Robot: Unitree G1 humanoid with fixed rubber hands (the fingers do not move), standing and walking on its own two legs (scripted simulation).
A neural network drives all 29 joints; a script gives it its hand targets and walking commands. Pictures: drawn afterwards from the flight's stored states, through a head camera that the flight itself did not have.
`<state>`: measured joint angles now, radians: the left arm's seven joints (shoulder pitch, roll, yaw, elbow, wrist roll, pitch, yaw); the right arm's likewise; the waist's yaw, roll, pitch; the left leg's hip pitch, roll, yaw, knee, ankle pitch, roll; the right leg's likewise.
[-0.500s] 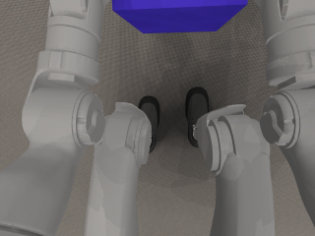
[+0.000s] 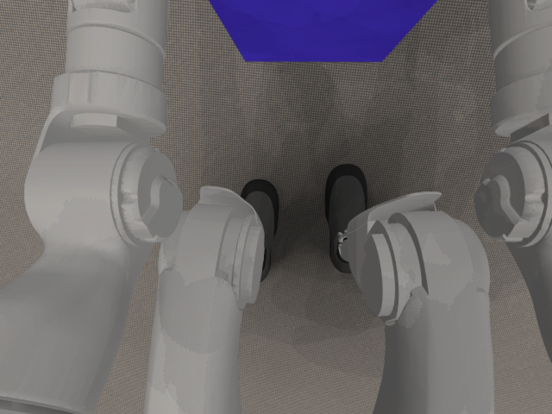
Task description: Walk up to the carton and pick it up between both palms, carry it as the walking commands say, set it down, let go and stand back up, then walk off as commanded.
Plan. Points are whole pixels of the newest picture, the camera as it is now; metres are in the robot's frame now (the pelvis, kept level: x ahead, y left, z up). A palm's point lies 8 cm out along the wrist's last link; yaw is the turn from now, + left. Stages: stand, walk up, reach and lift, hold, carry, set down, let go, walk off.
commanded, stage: set down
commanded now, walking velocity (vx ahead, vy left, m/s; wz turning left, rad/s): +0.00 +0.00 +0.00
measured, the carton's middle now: out of the picture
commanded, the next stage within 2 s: none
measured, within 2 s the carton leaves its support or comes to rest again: neither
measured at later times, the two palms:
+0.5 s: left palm out of the picture +0.60 +0.13 -0.16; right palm out of the picture +0.58 -0.18 -0.18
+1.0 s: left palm out of the picture +0.61 +0.13 -0.18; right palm out of the picture +0.60 -0.18 -0.20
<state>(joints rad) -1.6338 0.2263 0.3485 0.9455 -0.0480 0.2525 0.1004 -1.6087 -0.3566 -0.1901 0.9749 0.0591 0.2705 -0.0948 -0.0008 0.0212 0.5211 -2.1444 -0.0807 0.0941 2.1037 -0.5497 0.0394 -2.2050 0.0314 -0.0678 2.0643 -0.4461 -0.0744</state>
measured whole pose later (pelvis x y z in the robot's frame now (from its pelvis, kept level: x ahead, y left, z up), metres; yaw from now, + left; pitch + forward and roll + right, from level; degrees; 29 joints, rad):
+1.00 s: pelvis +0.02 +0.00 +0.00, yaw +1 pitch +36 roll +2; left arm -1.63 0.21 0.45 0.95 0.04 0.18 -0.06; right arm -1.60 -0.36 -0.34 0.97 0.01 0.19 0.03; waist 0.00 0.02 0.52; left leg -2.15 -0.10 0.09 2.14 -0.62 0.04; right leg -2.21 0.02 -0.07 2.11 -0.53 -0.08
